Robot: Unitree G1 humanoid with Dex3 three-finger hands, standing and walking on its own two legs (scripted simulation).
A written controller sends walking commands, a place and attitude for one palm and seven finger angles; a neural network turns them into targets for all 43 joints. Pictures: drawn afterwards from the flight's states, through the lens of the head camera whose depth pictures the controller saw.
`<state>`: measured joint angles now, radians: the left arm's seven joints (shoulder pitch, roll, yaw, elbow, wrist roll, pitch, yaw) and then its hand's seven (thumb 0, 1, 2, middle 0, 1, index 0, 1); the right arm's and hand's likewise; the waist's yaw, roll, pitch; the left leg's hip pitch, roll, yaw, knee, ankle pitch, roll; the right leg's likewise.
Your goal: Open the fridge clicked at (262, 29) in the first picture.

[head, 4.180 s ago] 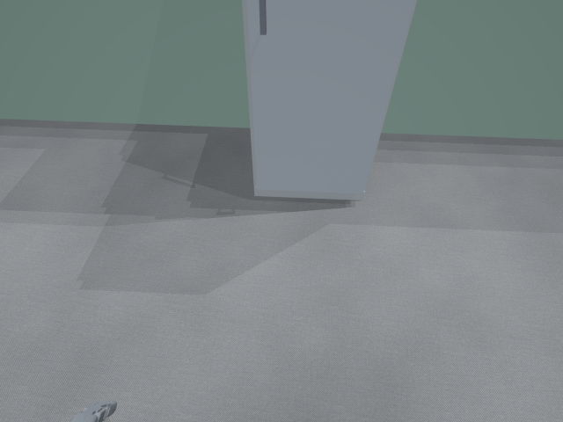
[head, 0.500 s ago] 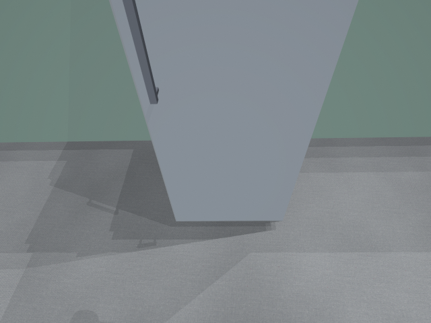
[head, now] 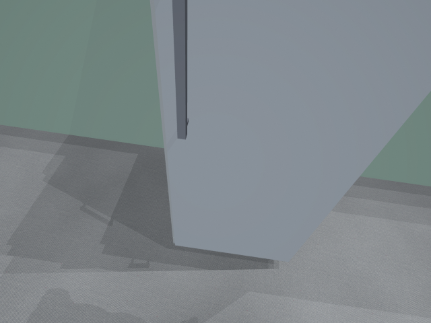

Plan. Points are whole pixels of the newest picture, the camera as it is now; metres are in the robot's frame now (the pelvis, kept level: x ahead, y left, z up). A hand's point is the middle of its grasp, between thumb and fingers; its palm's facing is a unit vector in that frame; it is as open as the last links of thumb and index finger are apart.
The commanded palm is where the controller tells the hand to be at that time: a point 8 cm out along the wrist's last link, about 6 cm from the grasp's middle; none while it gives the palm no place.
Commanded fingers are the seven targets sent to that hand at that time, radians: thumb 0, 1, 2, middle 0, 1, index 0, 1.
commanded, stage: come to a stop and stand still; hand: left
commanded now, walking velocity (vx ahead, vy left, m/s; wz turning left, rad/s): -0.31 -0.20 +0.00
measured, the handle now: (183, 53) +0.49 +0.13 +0.25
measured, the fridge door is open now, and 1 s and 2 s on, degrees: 0 0 0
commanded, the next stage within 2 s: look again from close up in 1.64 s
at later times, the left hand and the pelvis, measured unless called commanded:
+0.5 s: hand out of the picture +0.04 +0.14 -0.17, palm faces -0.01 -0.97 -0.26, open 7.3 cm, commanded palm none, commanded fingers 0.00 0.90 0.90 -0.20 -0.30 -0.20 -0.30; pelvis -0.03 -0.05 -0.01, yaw +0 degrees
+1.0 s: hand out of the picture -0.06 +0.12 -0.16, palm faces +0.07 -0.98 -0.21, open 7.3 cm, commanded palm none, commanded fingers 0.00 0.90 0.90 -0.20 -0.30 -0.20 -0.30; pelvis -0.04 -0.05 +0.01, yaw +1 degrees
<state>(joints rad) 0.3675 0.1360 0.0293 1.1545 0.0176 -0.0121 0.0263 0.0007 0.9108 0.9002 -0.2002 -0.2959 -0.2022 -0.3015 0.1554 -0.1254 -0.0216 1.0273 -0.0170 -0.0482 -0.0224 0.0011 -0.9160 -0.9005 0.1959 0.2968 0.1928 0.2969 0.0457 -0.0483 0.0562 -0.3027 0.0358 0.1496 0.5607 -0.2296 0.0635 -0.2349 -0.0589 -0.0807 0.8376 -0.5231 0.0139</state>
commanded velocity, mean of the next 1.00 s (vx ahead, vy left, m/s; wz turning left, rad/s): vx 0.01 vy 0.02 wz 0.00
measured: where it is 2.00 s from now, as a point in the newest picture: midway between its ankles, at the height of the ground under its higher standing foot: outside the picture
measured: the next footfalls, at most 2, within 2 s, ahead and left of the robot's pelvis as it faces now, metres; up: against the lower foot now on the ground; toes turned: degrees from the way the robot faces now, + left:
right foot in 0.36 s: +0.01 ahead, -0.13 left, +0.00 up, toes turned -2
left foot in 1.06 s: +0.01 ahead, +0.09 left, +0.00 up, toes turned +2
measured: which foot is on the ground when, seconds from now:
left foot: down 0.00-0.82, up 0.84-1.00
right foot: up 0.00-0.34, down 0.36-1.00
